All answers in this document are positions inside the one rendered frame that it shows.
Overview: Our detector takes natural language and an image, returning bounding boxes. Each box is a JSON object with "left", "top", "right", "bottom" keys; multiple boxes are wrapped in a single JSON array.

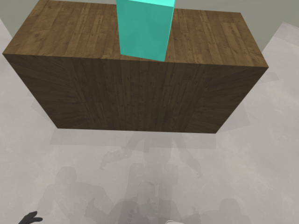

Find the robot left hand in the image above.
[{"left": 18, "top": 211, "right": 43, "bottom": 224}]

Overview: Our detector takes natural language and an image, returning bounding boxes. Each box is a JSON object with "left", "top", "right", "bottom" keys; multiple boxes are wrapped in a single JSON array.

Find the carton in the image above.
[{"left": 116, "top": 0, "right": 176, "bottom": 62}]

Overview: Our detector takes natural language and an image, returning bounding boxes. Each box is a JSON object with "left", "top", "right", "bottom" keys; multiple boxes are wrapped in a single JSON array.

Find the pedestal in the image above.
[{"left": 2, "top": 0, "right": 269, "bottom": 133}]

